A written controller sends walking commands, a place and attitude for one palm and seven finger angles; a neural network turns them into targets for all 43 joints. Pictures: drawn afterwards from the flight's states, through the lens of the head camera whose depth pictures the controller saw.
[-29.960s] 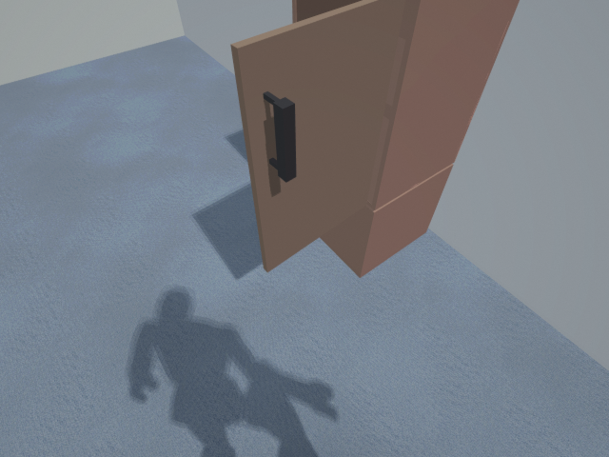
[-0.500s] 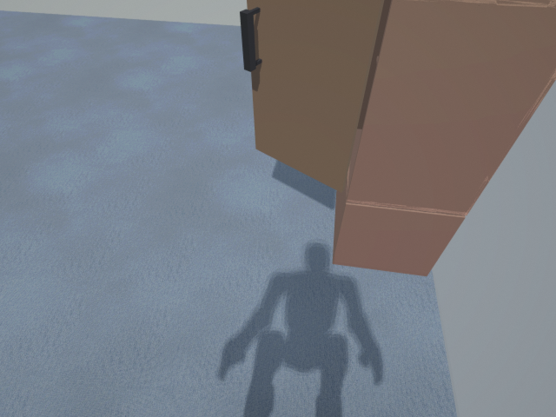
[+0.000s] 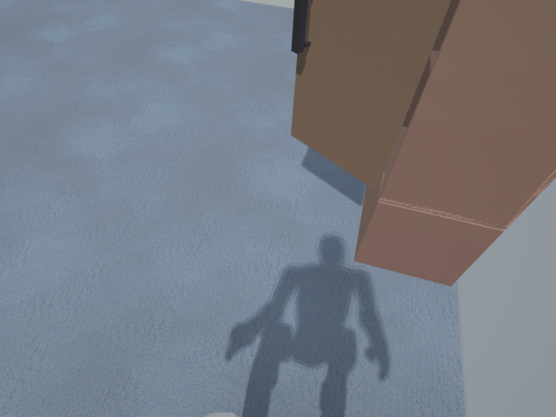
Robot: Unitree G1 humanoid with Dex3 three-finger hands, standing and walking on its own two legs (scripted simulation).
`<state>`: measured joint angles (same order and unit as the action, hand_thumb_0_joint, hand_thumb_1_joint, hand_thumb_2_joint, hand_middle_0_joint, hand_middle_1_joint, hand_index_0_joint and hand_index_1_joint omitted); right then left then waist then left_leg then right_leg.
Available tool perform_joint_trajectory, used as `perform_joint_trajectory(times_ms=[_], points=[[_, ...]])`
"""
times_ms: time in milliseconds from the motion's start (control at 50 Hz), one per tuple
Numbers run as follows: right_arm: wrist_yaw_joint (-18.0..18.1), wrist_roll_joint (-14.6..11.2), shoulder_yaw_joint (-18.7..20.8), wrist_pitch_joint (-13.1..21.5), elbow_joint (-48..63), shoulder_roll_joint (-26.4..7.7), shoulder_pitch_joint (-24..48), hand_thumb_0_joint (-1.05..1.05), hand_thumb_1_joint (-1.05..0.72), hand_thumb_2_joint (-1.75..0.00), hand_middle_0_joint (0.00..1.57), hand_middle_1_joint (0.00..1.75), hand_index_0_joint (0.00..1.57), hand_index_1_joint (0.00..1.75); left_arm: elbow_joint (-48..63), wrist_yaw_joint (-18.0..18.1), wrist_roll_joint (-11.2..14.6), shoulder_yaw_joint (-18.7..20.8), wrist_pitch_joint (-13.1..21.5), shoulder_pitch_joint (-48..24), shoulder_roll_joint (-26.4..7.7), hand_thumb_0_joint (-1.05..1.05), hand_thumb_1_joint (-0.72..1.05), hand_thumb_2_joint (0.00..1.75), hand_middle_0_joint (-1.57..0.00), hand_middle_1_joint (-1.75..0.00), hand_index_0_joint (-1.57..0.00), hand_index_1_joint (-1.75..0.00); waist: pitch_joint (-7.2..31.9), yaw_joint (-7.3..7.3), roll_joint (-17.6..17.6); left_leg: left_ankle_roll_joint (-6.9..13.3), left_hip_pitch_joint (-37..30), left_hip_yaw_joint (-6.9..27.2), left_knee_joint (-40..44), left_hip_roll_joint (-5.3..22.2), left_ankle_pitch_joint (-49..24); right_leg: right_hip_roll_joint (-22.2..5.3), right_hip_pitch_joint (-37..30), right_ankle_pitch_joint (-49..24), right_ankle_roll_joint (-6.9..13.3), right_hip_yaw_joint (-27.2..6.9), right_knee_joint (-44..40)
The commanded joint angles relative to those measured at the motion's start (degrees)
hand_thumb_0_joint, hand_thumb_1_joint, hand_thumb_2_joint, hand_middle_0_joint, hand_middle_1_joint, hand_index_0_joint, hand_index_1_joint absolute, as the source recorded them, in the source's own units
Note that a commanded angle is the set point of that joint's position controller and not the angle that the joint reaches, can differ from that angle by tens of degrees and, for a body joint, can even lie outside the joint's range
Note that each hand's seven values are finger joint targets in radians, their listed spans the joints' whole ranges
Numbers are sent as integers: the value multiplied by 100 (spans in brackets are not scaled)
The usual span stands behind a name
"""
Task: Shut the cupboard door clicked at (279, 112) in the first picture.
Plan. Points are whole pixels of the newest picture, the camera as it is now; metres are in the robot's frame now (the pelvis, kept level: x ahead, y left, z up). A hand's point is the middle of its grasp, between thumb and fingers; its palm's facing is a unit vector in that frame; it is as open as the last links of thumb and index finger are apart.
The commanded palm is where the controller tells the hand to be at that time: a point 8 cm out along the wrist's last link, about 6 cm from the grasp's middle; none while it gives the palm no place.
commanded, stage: walk to a spot facing it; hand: left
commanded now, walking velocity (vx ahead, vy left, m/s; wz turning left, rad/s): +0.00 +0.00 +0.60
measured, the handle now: (304, 20) +1.05 -0.03 +0.09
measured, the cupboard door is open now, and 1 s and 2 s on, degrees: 61 61 61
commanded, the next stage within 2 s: turn to face it in 1.74 s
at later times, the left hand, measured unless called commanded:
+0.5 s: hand out of the picture +0.03 +0.23 -0.15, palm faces +0.28 -0.92 -0.27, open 7.4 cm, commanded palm none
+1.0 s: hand out of the picture -0.11 +0.18 -0.18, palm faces +0.64 -0.73 -0.22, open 7.4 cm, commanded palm none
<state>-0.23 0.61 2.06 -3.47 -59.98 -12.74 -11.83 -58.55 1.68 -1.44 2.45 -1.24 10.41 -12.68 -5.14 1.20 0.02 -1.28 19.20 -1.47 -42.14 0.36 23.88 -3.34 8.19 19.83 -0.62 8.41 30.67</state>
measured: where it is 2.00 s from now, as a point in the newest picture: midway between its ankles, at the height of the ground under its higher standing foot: (179, 366)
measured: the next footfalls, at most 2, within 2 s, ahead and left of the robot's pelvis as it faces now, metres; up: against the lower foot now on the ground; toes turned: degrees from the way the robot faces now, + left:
right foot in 0.54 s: +0.05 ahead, -0.13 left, +0.00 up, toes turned +19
left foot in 0.96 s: +0.08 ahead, +0.22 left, +0.00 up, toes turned +43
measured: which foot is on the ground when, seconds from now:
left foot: down 0.00-0.52, up 0.54-0.94, down 0.96-1.00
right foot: down 0.00-0.06, up 0.08-0.52, down 0.54-0.96, up 0.98-1.00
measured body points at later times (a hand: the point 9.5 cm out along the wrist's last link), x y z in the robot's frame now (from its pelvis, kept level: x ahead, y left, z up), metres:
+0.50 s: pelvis -0.01 -0.01 +0.01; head +0.03 +0.01 +0.46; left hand +0.02 +0.27 -0.13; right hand +0.09 -0.25 -0.14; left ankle +0.03 +0.11 -0.73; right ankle +0.00 -0.15 -0.71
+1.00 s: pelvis +0.06 +0.07 -0.02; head +0.11 +0.11 +0.43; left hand -0.14 +0.22 -0.16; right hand +0.33 -0.04 -0.14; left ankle +0.05 +0.19 -0.73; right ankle +0.03 -0.14 -0.70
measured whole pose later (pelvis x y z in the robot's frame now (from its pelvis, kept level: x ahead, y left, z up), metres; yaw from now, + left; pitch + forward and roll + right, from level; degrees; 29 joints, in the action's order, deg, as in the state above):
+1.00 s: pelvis +0.06 +0.07 -0.02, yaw +37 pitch +1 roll +1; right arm -2.8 1.8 2.8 0.7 -49.8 -14.4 -4.7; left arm -58.0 -0.6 -1.2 3.2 1.0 24.1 -11.5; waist -6.9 -2.2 -1.5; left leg 2.6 24.8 -6.7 -37.7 0.9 11.7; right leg -12.5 6.9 29.2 -4.2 11.6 47.0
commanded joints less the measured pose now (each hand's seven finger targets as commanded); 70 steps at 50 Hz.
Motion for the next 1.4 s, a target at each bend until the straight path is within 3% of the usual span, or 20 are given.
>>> perform_joint_trajectory(times_ms=[0,40,60,100,180,380,460,480,500,520,560,620,820,900,920,960,1000,1080,1340,1380], points=[[-31,19,157,144,477,-509,-289,0,-90,-90,20,30,20,30,494,47,11,334,54,46,-1181,0,90,90,-20,-30,-20,-30,234,112,-527,-18,-471,-73,1021,268,-1118,-1497,349,-2866,552,-318,171],[40,127,340,220,475,-1292,-847,0,-90,-90,20,30,20,30,741,16,105,244,-44,196,-588,0,90,90,-20,-30,-20,-30,437,242,2211,945,-1174,2824,2391,1958,-4280,-90,1921,1628,-324,44,2417],[102,156,369,185,377,-1443,-1077,0,-90,-90,20,30,20,30,843,38,55,225,-105,-55,-697,0,90,90,-20,-30,-20,-30,608,382,1602,1250,-993,2985,2570,2150,-3453,-49,1802,1804,-164,-718,3133],[137,150,359,197,595,-1259,-626,0,-90,-90,20,30,20,30,822,13,12,310,-136,-74,-674,0,90,90,-20,-30,-20,-30,528,166,1169,925,-536,2787,2875,1717,-921,-154,2029,1001,-106,-963,3414],[197,134,305,284,675,-1036,-487,0,-90,-90,20,30,20,30,827,-57,8,296,-32,-55,-546,0,90,90,-20,-30,-20,-30,687,56,338,931,-939,2320,2636,1355,-1807,-75,2250,247,-245,-1031,3097],[131,151,449,146,794,-1107,-430,0,-90,-90,20,30,20,30,1056,-30,36,277,-54,18,-506,0,90,90,-20,-30,-20,-30,923,90,1090,926,-854,2682,2603,963,-1242,332,1515,453,-257,-909,1437],[99,144,494,61,1024,-1086,130,0,-90,-90,20,30,20,30,782,-75,33,359,-49,1052,-701,0,90,90,-20,-30,-20,-30,839,-382,1063,515,689,2528,2719,348,1080,599,-519,207,-83,-534,-397],[73,107,482,48,1097,-864,271,0,-90,-90,20,30,20,30,719,-59,-43,434,-13,1435,-966,0,90,90,-20,-30,-20,-30,727,-583,304,235,1677,1994,1836,-130,1442,41,-1260,975,118,-1135,-1317],[63,15,402,92,1230,-343,211,0,-90,-90,20,30,20,30,843,10,-160,526,28,1419,-1514,0,90,90,-20,-30,-20,-30,598,-640,-1660,-117,2930,752,-479,-919,1244,-1823,-1460,2695,711,-3603,-2473],[29,100,455,133,1267,-698,318,0,-90,-90,20,30,20,30,1017,47,-50,434,28,750,-1518,0,90,90,-20,-30,-20,-30,17,-399,-1484,-70,2811,805,-1891,-517,760,-2621,-121,2852,879,-3922,-2753],[-85,171,455,60,1165,-563,-235,0,-90,-90,20,30,20,30,1265,1,24,436,182,-195,-1264,0,90,90,-20,-30,-20,-30,232,206,-917,-107,2222,685,-2845,-140,-132,-2035,404,2122,794,-2987,-2574],[-249,141,413,130,1143,-527,-42,0,-90,-90,20,30,20,30,1055,-50,7,306,383,48,-801,0,90,90,-20,-30,-20,-30,-120,160,-975,-148,2187,340,-2748,128,-906,-1341,232,548,527,-1347,-2238],[-341,93,147,307,1515,-260,1330,0,-90,-90,20,30,20,30,447,-80,-56,350,482,1588,-919,0,90,90,-20,-30,-20,-30,-64,-538,-1208,53,1944,-457,-78,288,-569,-1710,-1419,-2674,537,-181,-1436],[-271,129,176,449,1204,-482,160,0,-90,-90,20,30,20,30,495,-118,-6,386,496,1391,-1152,0,90,90,-20,-30,-20,-30,683,89,-885,366,-455,-961,1016,-319,-659,-1540,-830,-4296,304,530,265],[-219,147,279,462,976,-852,-680,0,-90,-90,20,30,20,30,510,-148,17,351,496,1343,-1040,0,90,90,-20,-30,-20,-30,1252,506,-367,502,-2114,-622,1308,-43,-978,-1435,140,-3480,103,629,1525],[-30,113,566,484,658,-1951,-2030,0,-90,-90,20,30,20,30,1115,-248,56,219,455,651,-630,0,90,90,-20,-30,-20,-30,2100,1088,1465,1614,-4117,3175,2185,2395,-1787,-234,3260,1466,-222,-86,4315],[27,93,439,516,725,-1624,-1385,0,-90,-90,20,30,20,30,1203,-178,40,255,441,98,-575,0,90,90,-20,-30,-20,-30,1098,745,431,1546,-2486,2473,2453,2337,-1243,-595,3316,920,-72,-614,4621],[112,112,167,660,886,-798,-286,0,-90,-90,20,30,20,30,705,-291,-63,236,226,809,-252,0,90,90,-20,-30,-20,-30,171,4,823,1095,-569,1203,2922,1429,-806,-658,2442,-142,-177,-648,3410],[109,100,225,690,295,-615,-744,0,-90,-90,20,30,20,30,768,-353,-32,321,373,649,-442,0,90,90,-20,-30,-20,-30,81,-412,257,979,-408,719,2027,997,-1152,-30,321,-1066,-35,-349,60],[38,-19,146,743,355,-94,-1099,0,-90,-90,20,30,20,30,269,-251,-125,536,513,2225,-1272,0,90,90,-20,-30,-20,-30,1110,-926,-1938,505,1158,-230,-1320,-301,38,-1812,-1925,317,608,-2922,-1216]])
